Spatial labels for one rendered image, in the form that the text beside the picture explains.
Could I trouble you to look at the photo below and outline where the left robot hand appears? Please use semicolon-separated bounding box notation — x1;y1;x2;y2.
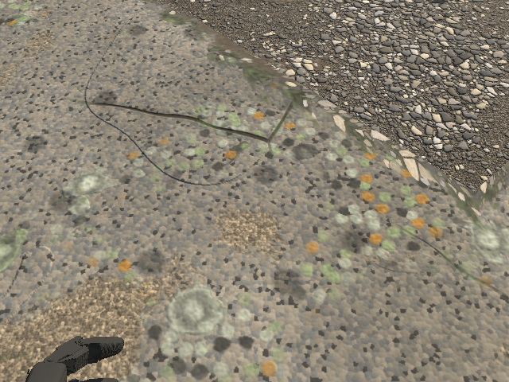
25;336;124;382

